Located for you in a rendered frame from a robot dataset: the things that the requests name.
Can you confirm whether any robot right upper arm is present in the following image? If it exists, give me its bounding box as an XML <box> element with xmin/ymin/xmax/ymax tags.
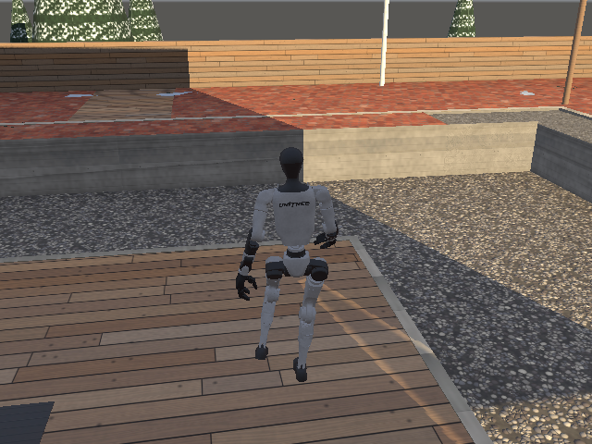
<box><xmin>312</xmin><ymin>185</ymin><xmax>337</xmax><ymax>234</ymax></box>

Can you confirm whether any robot left upper arm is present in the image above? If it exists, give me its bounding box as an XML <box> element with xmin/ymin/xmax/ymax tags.
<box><xmin>250</xmin><ymin>189</ymin><xmax>274</xmax><ymax>242</ymax></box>

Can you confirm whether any robot left hand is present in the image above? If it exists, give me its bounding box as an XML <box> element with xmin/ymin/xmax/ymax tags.
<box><xmin>236</xmin><ymin>273</ymin><xmax>257</xmax><ymax>301</ymax></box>

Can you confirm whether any robot left foot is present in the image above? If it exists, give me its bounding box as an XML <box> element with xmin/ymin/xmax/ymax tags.
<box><xmin>255</xmin><ymin>344</ymin><xmax>268</xmax><ymax>360</ymax></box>

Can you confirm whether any left robot forearm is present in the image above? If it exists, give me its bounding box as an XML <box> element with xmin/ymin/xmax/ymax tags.
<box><xmin>238</xmin><ymin>228</ymin><xmax>259</xmax><ymax>276</ymax></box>

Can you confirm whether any robot left thigh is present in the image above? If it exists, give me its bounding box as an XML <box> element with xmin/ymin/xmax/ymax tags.
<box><xmin>265</xmin><ymin>256</ymin><xmax>284</xmax><ymax>302</ymax></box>

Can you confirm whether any right robot forearm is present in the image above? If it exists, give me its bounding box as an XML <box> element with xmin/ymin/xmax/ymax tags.
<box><xmin>325</xmin><ymin>220</ymin><xmax>339</xmax><ymax>241</ymax></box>

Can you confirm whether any robot right hand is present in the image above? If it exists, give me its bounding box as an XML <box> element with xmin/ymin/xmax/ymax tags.
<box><xmin>314</xmin><ymin>232</ymin><xmax>336</xmax><ymax>249</ymax></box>

